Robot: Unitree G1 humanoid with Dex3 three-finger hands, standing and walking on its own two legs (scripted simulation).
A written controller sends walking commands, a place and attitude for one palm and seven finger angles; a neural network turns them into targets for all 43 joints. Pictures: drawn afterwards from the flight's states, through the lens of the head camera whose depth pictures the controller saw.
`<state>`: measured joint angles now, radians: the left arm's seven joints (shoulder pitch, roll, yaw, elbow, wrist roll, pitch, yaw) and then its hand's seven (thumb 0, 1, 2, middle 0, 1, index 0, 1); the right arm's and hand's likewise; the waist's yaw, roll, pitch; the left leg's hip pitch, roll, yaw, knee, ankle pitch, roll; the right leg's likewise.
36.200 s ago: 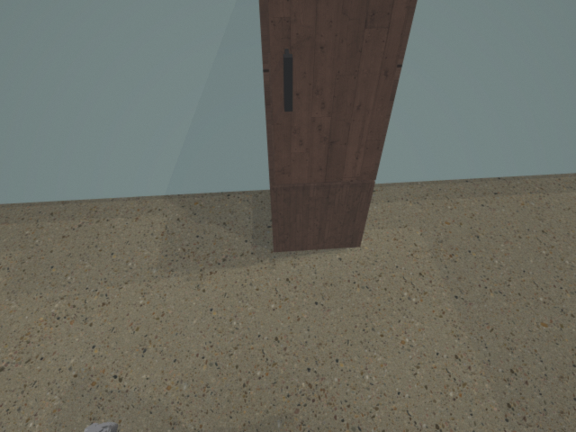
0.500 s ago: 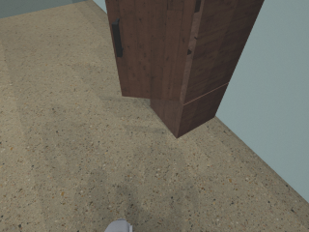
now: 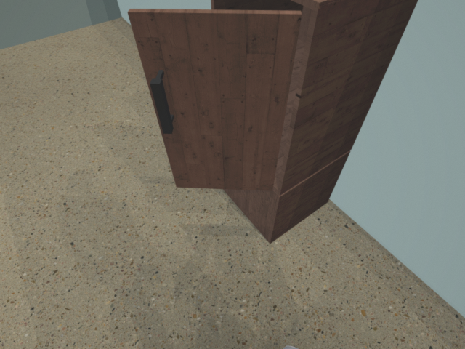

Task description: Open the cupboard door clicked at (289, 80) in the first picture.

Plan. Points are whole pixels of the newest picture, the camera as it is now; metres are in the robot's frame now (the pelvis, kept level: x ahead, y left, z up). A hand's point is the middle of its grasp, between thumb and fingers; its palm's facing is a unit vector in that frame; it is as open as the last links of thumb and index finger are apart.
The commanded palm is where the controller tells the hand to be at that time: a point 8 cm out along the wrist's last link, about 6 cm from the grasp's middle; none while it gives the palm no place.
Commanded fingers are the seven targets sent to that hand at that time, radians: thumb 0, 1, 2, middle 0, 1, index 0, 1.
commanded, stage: come to a stop and stand still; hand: left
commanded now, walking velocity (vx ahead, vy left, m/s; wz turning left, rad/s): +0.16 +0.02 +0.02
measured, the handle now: (164, 102) +0.65 +0.21 +0.05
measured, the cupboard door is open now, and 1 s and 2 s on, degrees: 51 51 51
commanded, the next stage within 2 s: none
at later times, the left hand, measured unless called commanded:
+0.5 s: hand out of the picture +0.12 +0.22 -0.19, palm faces +0.08 -0.98 -0.20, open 7.3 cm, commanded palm none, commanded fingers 0.00 0.90 0.90 -0.20 -0.30 -0.20 -0.30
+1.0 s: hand out of the picture +0.09 +0.16 -0.18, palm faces +0.00 -0.98 -0.21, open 7.3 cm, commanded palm none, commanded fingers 0.00 0.90 0.90 -0.20 -0.30 -0.20 -0.30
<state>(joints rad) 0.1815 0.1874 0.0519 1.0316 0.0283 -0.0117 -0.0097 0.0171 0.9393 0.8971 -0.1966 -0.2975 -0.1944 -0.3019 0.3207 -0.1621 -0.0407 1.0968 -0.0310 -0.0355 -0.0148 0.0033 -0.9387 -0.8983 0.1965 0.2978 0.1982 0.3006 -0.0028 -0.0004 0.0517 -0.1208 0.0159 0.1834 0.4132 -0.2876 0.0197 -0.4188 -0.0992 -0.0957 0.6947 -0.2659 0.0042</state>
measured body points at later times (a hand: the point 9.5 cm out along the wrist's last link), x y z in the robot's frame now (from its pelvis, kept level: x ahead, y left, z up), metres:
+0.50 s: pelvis +0.09 +0.03 -0.01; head +0.13 +0.06 +0.44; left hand +0.12 +0.27 -0.18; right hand +0.18 -0.21 -0.14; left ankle +0.12 +0.11 -0.74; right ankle +0.03 -0.11 -0.69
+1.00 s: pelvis +0.05 -0.02 +0.00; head +0.06 -0.03 +0.45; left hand +0.09 +0.21 -0.16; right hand +0.03 -0.27 -0.16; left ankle +0.10 +0.11 -0.74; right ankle +0.01 -0.14 -0.74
